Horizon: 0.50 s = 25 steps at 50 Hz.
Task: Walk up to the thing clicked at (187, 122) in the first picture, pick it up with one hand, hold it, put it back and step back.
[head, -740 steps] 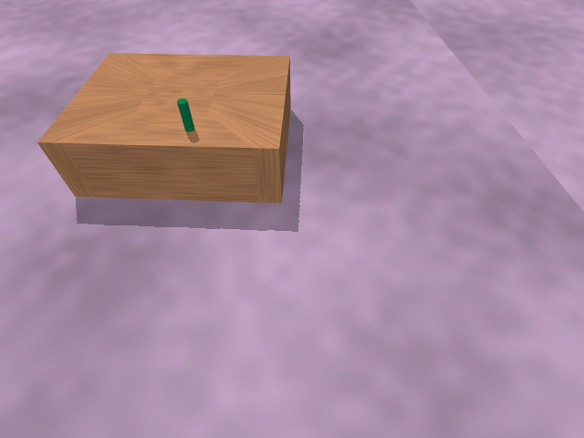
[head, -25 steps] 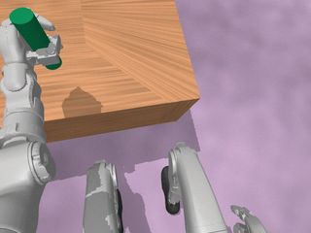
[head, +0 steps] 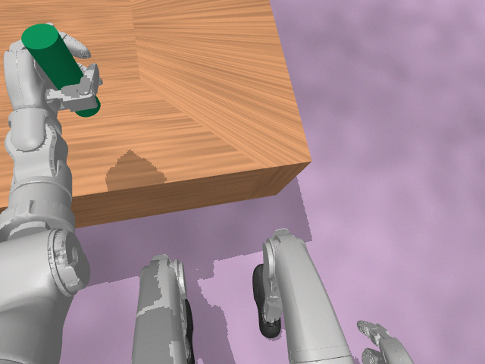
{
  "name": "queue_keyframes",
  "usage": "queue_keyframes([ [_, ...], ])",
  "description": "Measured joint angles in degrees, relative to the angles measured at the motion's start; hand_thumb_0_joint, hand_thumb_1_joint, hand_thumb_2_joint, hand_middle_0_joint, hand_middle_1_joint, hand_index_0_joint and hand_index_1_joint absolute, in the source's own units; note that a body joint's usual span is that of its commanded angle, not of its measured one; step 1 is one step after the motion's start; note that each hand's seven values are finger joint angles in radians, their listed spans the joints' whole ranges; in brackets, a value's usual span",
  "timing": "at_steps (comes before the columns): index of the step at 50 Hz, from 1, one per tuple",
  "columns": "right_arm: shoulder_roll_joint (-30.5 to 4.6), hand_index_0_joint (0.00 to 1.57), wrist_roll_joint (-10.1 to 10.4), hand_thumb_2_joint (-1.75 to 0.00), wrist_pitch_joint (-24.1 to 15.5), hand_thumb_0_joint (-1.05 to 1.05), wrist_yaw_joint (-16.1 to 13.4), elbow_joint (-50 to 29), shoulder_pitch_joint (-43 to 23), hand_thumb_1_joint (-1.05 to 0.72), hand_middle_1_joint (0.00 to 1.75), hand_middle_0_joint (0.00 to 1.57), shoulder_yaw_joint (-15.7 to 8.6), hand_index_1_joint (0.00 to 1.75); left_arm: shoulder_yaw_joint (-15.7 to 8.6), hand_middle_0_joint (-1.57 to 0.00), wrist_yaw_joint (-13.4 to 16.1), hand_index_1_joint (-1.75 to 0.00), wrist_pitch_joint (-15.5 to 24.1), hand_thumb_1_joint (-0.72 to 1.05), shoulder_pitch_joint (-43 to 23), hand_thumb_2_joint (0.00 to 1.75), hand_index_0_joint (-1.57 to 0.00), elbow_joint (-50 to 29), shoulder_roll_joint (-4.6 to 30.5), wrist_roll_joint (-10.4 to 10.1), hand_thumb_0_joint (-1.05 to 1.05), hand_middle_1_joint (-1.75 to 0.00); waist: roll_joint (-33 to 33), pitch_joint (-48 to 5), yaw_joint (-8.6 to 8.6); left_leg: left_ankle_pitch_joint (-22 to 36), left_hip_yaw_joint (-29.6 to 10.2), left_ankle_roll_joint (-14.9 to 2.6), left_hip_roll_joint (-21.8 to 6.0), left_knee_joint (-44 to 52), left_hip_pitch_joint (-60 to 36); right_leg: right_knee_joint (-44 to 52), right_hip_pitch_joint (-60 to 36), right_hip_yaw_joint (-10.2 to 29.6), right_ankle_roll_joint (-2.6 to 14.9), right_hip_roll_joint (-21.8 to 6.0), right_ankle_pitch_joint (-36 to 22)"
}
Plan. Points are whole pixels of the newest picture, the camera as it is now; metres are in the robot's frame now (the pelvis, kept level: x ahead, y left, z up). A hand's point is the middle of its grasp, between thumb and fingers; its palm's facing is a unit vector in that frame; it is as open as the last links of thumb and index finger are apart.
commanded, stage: lift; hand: left
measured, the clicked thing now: (67, 76) +0.54 +0.19 +0.01
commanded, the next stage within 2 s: hold in 1.64 s
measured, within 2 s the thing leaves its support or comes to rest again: neither
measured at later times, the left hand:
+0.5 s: hand (46, 74) +0.48 +0.18 +0.10, palm faces +0.09 -1.00 -0.03, open 5.4 cm
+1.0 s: hand out of the picture +0.42 +0.18 +0.19, palm faces +0.10 -0.99 -0.03, open 5.4 cm
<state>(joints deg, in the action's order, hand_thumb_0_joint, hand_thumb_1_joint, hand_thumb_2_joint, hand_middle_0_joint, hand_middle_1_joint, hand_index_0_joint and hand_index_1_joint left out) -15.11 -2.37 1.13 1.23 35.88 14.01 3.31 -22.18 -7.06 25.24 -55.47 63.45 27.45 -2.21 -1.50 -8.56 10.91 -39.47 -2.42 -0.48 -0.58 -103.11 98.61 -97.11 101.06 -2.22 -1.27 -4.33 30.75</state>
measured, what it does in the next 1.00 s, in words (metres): rises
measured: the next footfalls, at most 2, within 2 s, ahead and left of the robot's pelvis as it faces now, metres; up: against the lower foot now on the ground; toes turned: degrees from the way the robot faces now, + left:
none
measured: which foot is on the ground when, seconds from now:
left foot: down 0.00-1.00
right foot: down 0.00-1.00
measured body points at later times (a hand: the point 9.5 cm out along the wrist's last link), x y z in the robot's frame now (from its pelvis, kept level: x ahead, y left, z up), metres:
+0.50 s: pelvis +0.02 +0.00 +0.08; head +0.17 +0.02 +0.50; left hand +0.47 +0.23 +0.11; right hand +0.10 -0.26 -0.04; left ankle +0.05 +0.11 -0.49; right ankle +0.10 -0.14 -0.49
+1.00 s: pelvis +0.04 +0.00 +0.16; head +0.13 +0.01 +0.60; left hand +0.41 +0.23 +0.19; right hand +0.17 -0.26 +0.05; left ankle +0.05 +0.11 -0.49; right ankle +0.10 -0.14 -0.49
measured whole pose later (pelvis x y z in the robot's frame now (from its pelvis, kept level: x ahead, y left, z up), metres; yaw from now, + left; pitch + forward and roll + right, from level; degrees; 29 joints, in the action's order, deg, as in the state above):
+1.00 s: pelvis +0.04 +0.00 +0.16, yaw +1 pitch +17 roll -2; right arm -13.9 0.4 -1.1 -1.3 37.4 12.3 -0.2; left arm -10.4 -3.8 21.6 -18.7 34.0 13.8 -8.5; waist -0.5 -5.9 2.4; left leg -31.4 -1.3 0.2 -2.0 -67.1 52.6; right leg -62.5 55.1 -3.1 -1.1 -2.5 24.0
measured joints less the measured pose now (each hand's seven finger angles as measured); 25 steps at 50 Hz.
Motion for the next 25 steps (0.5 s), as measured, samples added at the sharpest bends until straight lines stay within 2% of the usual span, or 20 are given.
queue_keyframes([
  [13,0.7,0.21,0.9,-0.9,-0.1,0.01,-0.8,1.2,0.2,-0.91,0.3,0.2,-1.1,0.3,1.7,-1.03,0.9,-1.2,-1.8,0.09,7.4,1.22,-1.03,-7.1,-3.9,-1.7,0.0,-1.21,-0.2,-0.3,-2.22,1.0,0.1,0.12,-0.6,6.4,-8.1,6.3,-8.1,-0.3,0.04,0.6,-0.9],
  [25,1.2,0.21,2.0,-0.9,-1.0,0.01,-1.7,2.4,-0.4,-0.9,0.3,0.2,-2.5,0.3,5.0,-1.02,2.0,-1.2,-2.4,0.09,18.9,1.22,-1.03,-16.5,-8.7,-4.0,0.0,-1.22,0.1,-0.1,-4.78,2.9,0.3,0.38,-1.1,16.1,-20.8,15.8,-20.8,-0.7,0.15,1.2,-2.5],
])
